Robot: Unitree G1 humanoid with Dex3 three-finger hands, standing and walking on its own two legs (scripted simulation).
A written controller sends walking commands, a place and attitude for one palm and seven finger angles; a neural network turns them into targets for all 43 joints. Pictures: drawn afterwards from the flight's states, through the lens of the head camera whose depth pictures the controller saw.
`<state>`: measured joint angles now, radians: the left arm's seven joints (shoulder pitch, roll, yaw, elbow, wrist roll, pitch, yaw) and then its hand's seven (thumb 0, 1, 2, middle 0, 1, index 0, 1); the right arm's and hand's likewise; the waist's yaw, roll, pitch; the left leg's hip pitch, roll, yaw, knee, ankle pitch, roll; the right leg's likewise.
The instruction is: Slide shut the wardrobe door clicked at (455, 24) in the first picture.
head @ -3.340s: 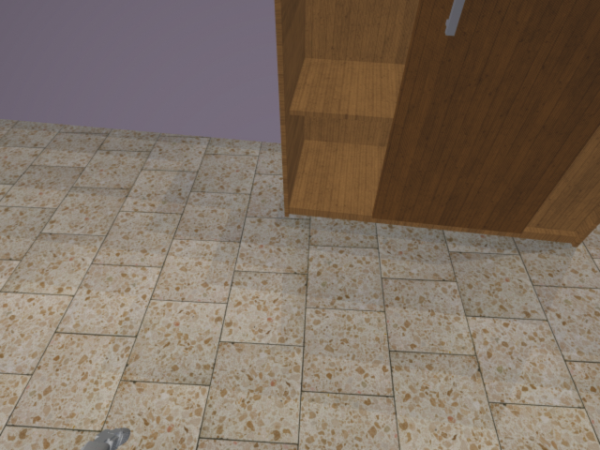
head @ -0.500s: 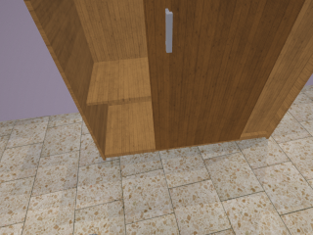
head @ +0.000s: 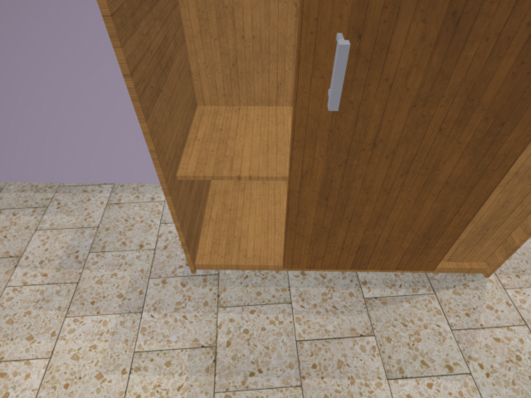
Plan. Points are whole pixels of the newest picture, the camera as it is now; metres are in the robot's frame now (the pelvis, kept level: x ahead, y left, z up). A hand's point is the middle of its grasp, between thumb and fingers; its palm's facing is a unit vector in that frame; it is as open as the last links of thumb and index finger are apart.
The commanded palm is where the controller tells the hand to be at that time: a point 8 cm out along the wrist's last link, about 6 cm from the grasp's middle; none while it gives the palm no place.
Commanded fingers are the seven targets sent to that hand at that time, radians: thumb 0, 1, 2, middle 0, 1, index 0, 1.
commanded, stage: take the last steps up to it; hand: right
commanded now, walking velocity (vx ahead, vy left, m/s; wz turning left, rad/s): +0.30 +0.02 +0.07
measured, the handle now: (336, 72) +0.71 -0.11 +0.16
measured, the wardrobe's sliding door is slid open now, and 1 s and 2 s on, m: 0.37 0.37 0.37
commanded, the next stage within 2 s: come to a stop and stand still in 0.48 s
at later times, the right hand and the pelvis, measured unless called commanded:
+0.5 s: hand (349, 344) +0.27 -0.14 -0.17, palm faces -0.07 +0.98 -0.19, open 7.3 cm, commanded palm none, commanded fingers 0.00 -0.90 -0.90 0.20 0.30 0.20 0.30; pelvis +0.15 +0.02 -0.02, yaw +3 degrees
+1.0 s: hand (365, 359) +0.24 -0.17 -0.18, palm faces +0.01 +0.97 -0.23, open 7.3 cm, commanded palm none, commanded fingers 0.00 -0.90 -0.90 0.20 0.30 0.20 0.30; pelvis +0.21 +0.02 +0.00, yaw +3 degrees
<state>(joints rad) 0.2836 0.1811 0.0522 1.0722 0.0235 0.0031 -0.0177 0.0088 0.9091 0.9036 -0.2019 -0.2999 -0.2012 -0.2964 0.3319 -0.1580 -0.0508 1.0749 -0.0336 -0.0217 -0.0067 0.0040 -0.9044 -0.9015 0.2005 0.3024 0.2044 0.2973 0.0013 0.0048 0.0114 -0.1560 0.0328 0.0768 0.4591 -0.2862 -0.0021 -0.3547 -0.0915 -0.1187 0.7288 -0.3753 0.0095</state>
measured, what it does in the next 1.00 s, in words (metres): walks ahead: right foot, then left foot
